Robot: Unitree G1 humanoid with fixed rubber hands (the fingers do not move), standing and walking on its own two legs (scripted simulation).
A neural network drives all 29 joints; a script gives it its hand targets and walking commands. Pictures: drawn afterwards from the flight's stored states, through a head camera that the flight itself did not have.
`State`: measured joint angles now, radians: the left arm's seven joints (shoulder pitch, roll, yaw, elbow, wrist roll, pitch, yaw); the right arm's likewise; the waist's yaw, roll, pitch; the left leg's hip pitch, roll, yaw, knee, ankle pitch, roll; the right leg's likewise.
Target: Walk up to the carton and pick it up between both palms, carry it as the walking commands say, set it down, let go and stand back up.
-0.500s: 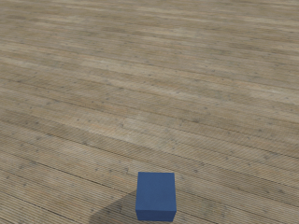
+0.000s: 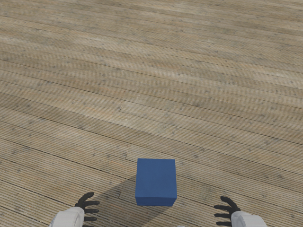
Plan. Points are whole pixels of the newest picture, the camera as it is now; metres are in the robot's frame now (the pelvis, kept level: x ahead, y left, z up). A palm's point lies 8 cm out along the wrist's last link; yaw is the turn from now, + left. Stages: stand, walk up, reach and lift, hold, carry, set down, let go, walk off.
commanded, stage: reach and lift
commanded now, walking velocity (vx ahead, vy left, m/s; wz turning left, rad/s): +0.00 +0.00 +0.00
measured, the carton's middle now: (155, 183) +0.40 -0.02 -0.63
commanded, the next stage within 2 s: none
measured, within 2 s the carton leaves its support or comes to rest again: neither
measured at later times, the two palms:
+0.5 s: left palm (90, 209) +0.19 +0.20 -0.15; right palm (227, 217) +0.17 -0.22 -0.16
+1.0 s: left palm (108, 162) +0.35 +0.17 -0.19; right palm (213, 167) +0.34 -0.22 -0.19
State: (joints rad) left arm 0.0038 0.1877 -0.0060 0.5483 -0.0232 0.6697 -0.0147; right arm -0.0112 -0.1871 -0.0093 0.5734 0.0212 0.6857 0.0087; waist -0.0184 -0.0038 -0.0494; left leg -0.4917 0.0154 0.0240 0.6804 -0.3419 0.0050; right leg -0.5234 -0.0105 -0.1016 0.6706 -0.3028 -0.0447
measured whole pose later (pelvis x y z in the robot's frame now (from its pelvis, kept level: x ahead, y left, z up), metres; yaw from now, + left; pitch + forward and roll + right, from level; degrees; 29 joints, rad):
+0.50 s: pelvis -0.07 +0.02 -0.06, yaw -1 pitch +14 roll +0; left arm -0.18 0.08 0.07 0.45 0.00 0.49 0.05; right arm -0.20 -0.21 -0.13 0.53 -0.03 0.46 0.09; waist -0.02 0.02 0.06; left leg -0.88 0.01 0.06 1.04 -0.41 0.03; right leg -0.92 -0.04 -0.06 1.01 -0.34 -0.03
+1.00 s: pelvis -0.08 +0.00 -0.10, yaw +0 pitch +32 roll +1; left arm -0.82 0.16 0.20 0.84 -0.04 0.21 0.08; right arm -0.84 -0.22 -0.23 0.87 0.02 0.21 -0.03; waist -0.03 0.01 -0.02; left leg -1.33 0.02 0.04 1.14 -0.36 0.01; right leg -1.37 -0.03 -0.07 1.12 -0.31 -0.05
